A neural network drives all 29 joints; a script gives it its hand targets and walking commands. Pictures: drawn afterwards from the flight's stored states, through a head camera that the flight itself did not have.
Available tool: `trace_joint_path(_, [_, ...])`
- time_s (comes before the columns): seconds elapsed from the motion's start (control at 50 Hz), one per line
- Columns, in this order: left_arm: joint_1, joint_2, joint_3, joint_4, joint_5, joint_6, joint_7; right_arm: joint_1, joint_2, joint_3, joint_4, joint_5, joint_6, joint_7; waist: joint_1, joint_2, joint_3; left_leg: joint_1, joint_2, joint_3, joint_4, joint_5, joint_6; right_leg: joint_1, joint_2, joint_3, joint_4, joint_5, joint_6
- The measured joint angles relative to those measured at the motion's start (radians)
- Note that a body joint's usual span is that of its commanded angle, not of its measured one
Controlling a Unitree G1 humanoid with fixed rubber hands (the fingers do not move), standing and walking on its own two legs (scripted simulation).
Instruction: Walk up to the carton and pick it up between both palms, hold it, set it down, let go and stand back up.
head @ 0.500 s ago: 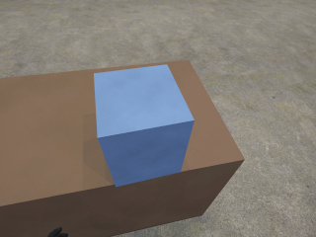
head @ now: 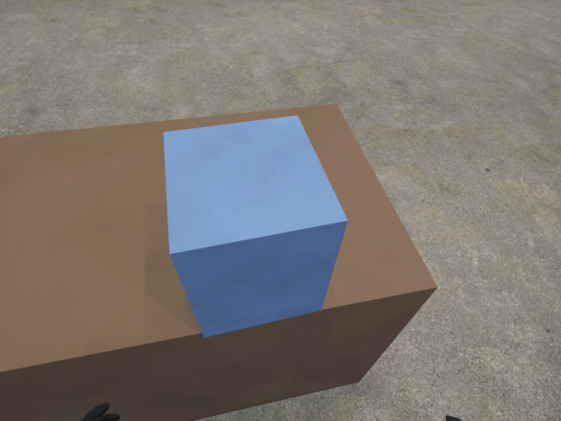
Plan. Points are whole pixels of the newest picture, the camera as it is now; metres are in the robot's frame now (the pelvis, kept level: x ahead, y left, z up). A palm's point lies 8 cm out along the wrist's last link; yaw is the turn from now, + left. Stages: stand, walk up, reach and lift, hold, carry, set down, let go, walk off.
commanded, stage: walk up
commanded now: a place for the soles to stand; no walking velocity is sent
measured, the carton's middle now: (249, 229) +0.38 +0.04 +0.04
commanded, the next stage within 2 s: none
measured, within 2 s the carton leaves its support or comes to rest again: neither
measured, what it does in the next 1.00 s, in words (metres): stands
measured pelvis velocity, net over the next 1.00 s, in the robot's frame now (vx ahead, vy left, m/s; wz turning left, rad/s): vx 0.00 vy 0.00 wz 0.00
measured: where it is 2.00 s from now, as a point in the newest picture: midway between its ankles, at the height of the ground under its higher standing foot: outside the picture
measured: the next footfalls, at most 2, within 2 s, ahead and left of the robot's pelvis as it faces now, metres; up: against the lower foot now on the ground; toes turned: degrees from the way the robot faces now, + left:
none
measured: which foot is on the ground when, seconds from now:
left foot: down 0.00-1.00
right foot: down 0.00-1.00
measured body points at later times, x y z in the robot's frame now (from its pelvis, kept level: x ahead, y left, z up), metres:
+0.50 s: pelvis +0.00 +0.00 +0.00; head +0.01 +0.00 +0.45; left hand +0.11 +0.29 -0.12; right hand +0.09 -0.29 -0.13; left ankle +0.01 +0.13 -0.74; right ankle +0.00 -0.11 -0.74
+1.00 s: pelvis +0.00 +0.00 +0.00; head +0.01 +0.00 +0.45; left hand +0.12 +0.29 -0.12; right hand +0.09 -0.29 -0.12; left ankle +0.01 +0.13 -0.74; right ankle +0.00 -0.11 -0.74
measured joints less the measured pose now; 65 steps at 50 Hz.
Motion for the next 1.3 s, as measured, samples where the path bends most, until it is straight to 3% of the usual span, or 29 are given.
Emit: trace_joint_path(1.3, [-0.019,0.002,0.005,0.0,0.0,0.003,-0.003,0.0,-0.005,0.0,-0.032,0.0,0.0,0.0,0.0,-0.004,0.0,0.0,0.0,-0.001,0.0,-0.001,0.0,0.001,0.0,0.0,0.0,-0.001,0.0])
